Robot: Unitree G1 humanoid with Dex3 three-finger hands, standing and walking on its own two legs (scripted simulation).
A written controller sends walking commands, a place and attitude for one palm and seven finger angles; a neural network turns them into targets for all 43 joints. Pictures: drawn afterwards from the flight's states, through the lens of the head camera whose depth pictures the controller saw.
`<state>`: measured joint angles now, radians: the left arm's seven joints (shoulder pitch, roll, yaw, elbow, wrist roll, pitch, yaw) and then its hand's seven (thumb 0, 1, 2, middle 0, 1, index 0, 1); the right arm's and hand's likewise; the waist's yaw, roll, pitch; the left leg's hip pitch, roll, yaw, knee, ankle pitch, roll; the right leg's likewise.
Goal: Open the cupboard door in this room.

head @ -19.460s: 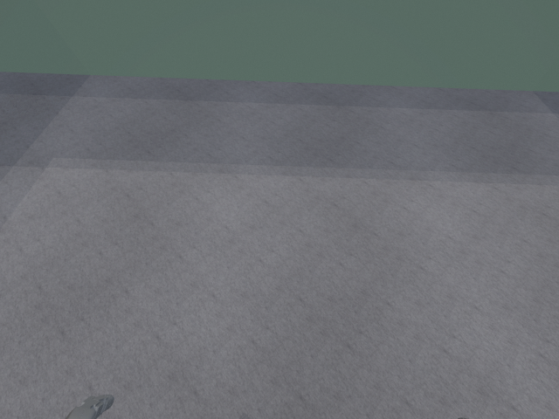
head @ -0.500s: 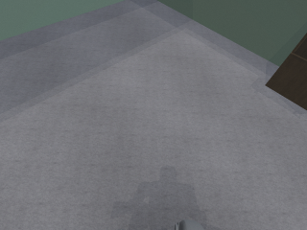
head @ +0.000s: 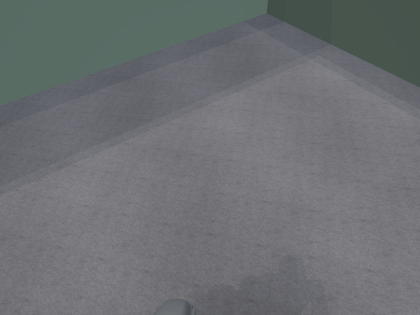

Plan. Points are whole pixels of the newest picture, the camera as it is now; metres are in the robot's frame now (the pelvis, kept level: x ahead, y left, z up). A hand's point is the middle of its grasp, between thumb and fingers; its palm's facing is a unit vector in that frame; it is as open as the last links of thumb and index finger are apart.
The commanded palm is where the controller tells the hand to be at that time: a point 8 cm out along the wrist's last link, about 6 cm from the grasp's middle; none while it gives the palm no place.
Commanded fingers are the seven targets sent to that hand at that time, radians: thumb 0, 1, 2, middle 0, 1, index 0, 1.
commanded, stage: turn or walk to find it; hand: left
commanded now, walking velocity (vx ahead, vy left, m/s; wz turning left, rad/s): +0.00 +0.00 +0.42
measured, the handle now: out of the picture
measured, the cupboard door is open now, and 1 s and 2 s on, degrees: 0 0 0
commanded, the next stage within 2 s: stand and wait in 1.86 s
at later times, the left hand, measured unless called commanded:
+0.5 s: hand out of the picture -0.07 +0.26 -0.19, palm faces +0.29 -0.93 -0.23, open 7.4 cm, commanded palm none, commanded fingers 0.00 0.90 0.90 -0.20 -0.30 -0.20 -0.30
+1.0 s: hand out of the picture +0.00 +0.21 -0.14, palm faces +0.39 -0.87 -0.29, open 7.4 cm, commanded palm none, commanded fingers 0.00 0.90 0.90 -0.20 -0.30 -0.20 -0.30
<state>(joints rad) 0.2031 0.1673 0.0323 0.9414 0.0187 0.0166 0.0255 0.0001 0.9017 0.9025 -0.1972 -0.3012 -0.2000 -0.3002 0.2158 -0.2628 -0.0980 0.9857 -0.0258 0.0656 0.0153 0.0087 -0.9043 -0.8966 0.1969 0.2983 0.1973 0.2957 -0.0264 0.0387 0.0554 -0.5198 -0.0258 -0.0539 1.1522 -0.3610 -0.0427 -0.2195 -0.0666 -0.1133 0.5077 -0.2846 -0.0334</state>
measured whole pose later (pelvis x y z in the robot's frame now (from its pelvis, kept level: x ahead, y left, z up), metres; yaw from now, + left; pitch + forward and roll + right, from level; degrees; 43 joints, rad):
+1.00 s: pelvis -0.03 -0.01 +0.00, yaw +26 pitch +0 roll +3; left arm 0.13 0.17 0.03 0.91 0.02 0.01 0.03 0.00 0.90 0.90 -0.20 -0.30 -0.20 -0.30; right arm 0.27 -0.24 -0.09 1.02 -0.02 0.07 0.01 0.01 -0.90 -0.90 0.20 0.30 0.20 0.30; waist -0.05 0.04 0.07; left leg -0.46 -0.06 -0.07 1.06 -0.45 -0.03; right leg -0.24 -0.06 -0.10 0.54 -0.30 -0.04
